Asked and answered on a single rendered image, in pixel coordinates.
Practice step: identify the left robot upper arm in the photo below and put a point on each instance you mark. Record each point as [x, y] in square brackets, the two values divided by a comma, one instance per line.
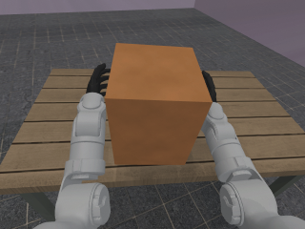
[80, 206]

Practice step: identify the table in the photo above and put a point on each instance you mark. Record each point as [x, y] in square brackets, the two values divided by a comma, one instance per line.
[35, 162]

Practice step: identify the right robot upper arm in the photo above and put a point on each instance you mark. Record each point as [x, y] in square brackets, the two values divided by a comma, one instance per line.
[250, 204]

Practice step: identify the robot right forearm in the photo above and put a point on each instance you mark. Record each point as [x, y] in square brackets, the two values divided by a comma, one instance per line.
[231, 163]

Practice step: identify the carton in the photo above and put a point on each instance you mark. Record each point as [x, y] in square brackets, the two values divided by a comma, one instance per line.
[157, 101]

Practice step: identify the robot left hand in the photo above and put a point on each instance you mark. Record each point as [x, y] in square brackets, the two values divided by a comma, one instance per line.
[94, 85]

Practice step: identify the robot right hand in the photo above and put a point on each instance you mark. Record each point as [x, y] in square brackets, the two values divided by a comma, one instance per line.
[210, 85]

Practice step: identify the robot left forearm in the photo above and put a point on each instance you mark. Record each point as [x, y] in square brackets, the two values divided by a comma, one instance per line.
[86, 161]

